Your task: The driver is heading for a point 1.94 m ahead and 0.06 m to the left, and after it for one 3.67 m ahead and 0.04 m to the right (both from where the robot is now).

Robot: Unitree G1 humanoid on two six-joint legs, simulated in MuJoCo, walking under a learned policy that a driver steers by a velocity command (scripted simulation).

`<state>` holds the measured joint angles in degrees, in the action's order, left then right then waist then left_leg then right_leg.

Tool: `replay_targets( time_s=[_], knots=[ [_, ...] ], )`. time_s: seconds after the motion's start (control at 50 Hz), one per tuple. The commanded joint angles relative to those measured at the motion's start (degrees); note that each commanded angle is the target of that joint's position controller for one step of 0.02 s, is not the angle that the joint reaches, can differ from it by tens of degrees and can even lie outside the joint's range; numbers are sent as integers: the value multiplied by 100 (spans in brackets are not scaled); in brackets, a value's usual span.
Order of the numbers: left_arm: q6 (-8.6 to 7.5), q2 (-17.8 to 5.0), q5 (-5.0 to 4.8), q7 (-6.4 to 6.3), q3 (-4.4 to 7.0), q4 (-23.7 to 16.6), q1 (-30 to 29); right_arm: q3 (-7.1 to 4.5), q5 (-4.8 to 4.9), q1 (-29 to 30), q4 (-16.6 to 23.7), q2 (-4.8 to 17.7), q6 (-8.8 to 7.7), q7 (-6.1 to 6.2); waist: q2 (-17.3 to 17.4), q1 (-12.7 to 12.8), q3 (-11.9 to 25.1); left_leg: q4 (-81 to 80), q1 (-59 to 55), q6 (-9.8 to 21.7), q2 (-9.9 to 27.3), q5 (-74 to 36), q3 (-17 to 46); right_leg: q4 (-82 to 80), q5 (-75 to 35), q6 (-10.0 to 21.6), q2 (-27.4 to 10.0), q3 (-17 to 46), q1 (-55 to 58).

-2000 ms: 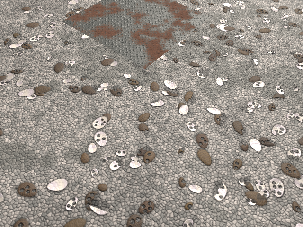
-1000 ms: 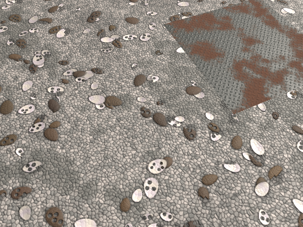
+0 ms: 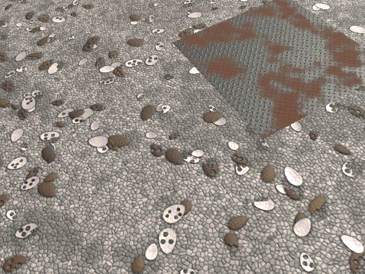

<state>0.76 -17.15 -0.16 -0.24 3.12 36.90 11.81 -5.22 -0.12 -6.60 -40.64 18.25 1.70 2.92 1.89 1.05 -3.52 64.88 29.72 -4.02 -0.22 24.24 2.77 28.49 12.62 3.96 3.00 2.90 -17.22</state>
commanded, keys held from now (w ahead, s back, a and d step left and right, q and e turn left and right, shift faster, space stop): e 0.20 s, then no key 0.80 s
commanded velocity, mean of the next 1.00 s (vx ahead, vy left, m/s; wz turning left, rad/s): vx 0.00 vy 0.00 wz -0.24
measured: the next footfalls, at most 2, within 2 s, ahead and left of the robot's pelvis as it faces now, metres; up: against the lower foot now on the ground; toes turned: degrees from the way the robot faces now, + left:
left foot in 0.34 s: +0.08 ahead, +0.14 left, +0.00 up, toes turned -16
right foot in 0.64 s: +0.00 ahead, -0.11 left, +0.00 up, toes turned -9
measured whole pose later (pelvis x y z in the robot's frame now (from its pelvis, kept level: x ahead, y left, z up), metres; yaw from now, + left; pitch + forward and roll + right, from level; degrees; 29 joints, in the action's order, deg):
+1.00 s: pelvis +0.00 +0.00 +0.00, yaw -13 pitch -2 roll +0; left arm 0.0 -13.1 0.8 -0.8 0.9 43.6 12.9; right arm -1.9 -0.4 -10.6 -50.8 15.8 0.1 1.6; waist 0.3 -0.7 -2.2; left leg 28.1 11.2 -3.5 1.7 15.2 3.8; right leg 29.9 18.0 0.7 1.9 3.7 -9.9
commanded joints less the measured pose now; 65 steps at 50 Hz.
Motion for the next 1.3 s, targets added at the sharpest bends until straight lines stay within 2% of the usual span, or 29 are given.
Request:
replay_targets(
  time_s=[0.02, 0.16, 0.28, 0.32, 0.34, 0.36, 0.38, 0.4, 0.42, 0.46, 0.54, 0.58, 0.62, 0.64, 0.66, 0.68, 0.7, 0.72, 0.86, 1.02, 1.06, 1.08, 1.12, 1.14, 1.16, 1.18, 1.2, 1.24, 1.3],
  knots=[
    [-54, -953, -18, -126, 256, -462, -170, -114, 17, 18, 334, 417, -98, -1, -785, -77, 785, -337, 381, -81, 25, -462, 251, -993, -1459, 858, -1312, 1688, 1004],
    [60, -1081, -13, -164, 339, -527, -154, -75, 36, 260, 353, 390, -212, -79, -983, 71, 602, -1894, -78, -158, -113, -436, 391, -1007, -255, 902, -1170, 2311, 746],
    [148, -986, -28, -93, 305, -571, -323, -66, 81, 44, 285, 435, -361, -222, -1047, 69, 848, -2894, -896, 18, -141, -412, 268, -610, -1275, 863, -1150, 2667, 845],
    [181, -890, -86, -103, 252, -561, -451, -47, 53, -208, 203, 355, -408, -281, -968, -146, 870, -4033, -1575, 182, -125, -1231, 133, -373, -1441, 652, -959, 2568, 691],
    [173, -777, -84, -111, 211, -513, -307, -55, -14, -254, 201, 444, -422, -284, -776, -145, 872, -4471, -2047, 322, 154, -1900, 335, -231, -986, 399, -770, 2425, 440],
    [138, -542, 24, -99, 131, -485, -42, -80, -123, -234, 296, 749, -411, -259, 128, 44, 978, -4697, -2496, 681, 1094, -2623, 1252, 541, 268, 49, -301, 1823, 25],
    [99, -610, -25, -104, 169, -563, 15, -88, -244, -35, 241, 950, -378, -253, 1176, 283, 600, -4754, -2159, 1539, 1765, -3267, 2105, 1093, 1729, -285, 436, 912, -598],
    [70, -975, 64, -132, 269, -501, -67, -29, -211, 47, 326, 663, -400, -249, 1012, 47, 592, -4849, -1936, 2002, 2073, -3078, 2391, 2098, 2290, -578, 214, 804, -644],
    [71, -1149, 8, -133, 359, -441, -112, -1, -136, 75, 320, 615, -402, -227, 767, 11, 538, -4802, -1965, 1962, 1920, -2884, 2176, 2731, 2142, -698, 164, 786, -789],
    [149, -907, 2, -154, 336, -293, -49, 42, 12, 185, 282, 548, -397, -194, 544, 21, 450, -4644, -2111, 1680, 1557, -2702, 1688, 3110, 1764, -896, 72, 843, -993],
    [142, -281, -14, -90, 98, -253, -205, 110, -10, 138, 160, 439, -273, -210, 753, -91, 572, -4373, -2240, 1493, 1018, -3429, 899, 1644, 1485, -1017, -215, 173, -351],
    [113, -291, -62, -76, 90, -224, -286, 97, -12, -101, 82, 543, -196, -219, 861, -238, 693, -4235, -2370, 1538, 1045, -3702, 958, 720, 1172, -989, -214, -38, 42],
    [103, -348, -45, -72, 112, -36, -4, 139, 68, -148, 13, 504, -182, -239, 739, -66, 685, -4119, -2229, 1344, 949, -3560, 901, -825, -186, -826, -162, -161, 757],
    [103, -524, 19, -94, 129, -52, -26, 171, 54, -353, -50, 448, -246, -255, 540, -127, 730, -4152, -1971, 1074, 896, -3207, 908, -999, -830, -681, -344, 139, 1240],
    [116, -850, 66, -148, 176, -118, 23, 215, -73, -434, -58, 376, -339, -296, -21, -228, 895, -3925, -1649, 752, 686, -2691, 641, -701, -2133, -497, -854, 613, 1708],
    [121, -923, 98, -125, 197, 29, -54, 250, -96, -598, -102, 196, -396, -314, -891, -468, 938, -4108, -1843, 440, 277, -1642, 170, -333, -1549, -172, -865, 593, 1245],
    [95, -604, 93, -63, 139, -59, -168, 244, -132, -253, -139, 375, -397, -306, -643, -187, 761, -3960, -1974, 227, 203, -1474, 70, -425, -941, -68, -748, 598, 963],
    [62, -457, 137, -48, 84, -2, -134, 226, -101, -99, -149, 388, -385, -298, -522, -143, 630, -3906, -1942, 183, 182, -1492, 43, -497, -657, -112, -721, 610, 816],
    [-110, -389, 105, -80, 2, 190, 20, 230, -38, -253, -455, 293, -241, -162, -509, -165, 250, -3865, -1955, 166, 207, -1720, 80, -553, -535, -222, -613, 593, 427],
    [-174, -339, 97, -79, -34, 431, 105, 207, -9, -394, -898, 355, -204, -94, -306, -156, 259, -3930, -1937, 90, 237, -1875, 142, -554, -584, -208, -529, 472, 574],
    [-157, -527, 85, -130, 37, 439, 129, 176, 42, -219, -855, 500, -195, -80, -314, -76, 238, -3743, -1616, 130, 175, -2011, 165, -488, -655, -189, -529, 406, 770],
    [-132, -634, 70, -168, 81, 446, 174, 161, 66, -146, -807, 547, -192, -73, -379, -44, 269, -3587, -1444, 144, 136, -2053, 177, -489, -720, -122, -615, 448, 858],
    [-68, -753, 36, -242, 148, 489, 430, 200, 115, -116, -743, 375, -182, -77, -831, 103, 373, -2961, -920, 151, -149, -748, -113, -981, 1087, 212, -1034, 930, 1075],
    [-48, -901, -3, -279, 204, 472, 488, 196, 151, -10, -647, 358, -204, -103, -1216, 207, 194, -2245, -380, 215, -166, 135, -297, -1391, 2349, 582, -1571, 1571, 1060],
    [-84, -973, 7, -306, 233, 475, 653, 179, 171, 299, -453, 437, -257, -149, -1369, 372, -161, -1315, 301, 314, 129, 672, -120, -1859, 2993, 952, -2160, 2300, 932],
    [-179, -922, 51, -315, 220, 502, 693, 146, 238, 393, -345, 443, -308, -190, -1241, 323, -457, -683, 904, 443, 367, 879, 164, -2062, 2972, 1150, -2493, 2681, 974],
    [-273, -815, -6, -308, 202, 492, 545, 132, 271, 233, -368, 414, -339, -225, -1058, 169, -568, -650, 1222, 517, 530, 780, 297, -2094, 2741, 1108, -2503, 2504, 1191],
    [-364, -788, -117, -284, 220, 440, 255, 155, 210, 90, -425, 349, -389, -318, -841, 76, -384, -1240, 980, 574, 711, 368, 136, -2080, 1871, 792, -2226, 1621, 1463],
    [-362, -987, -93, -175, 301, 365, -45, 219, 184, -192, -508, 224, -419, -493, -824, -68, 35, -2272, -677, 563, 468, -362, -492, -1847, 781, 499, -1676, 296, 821]
  ],
)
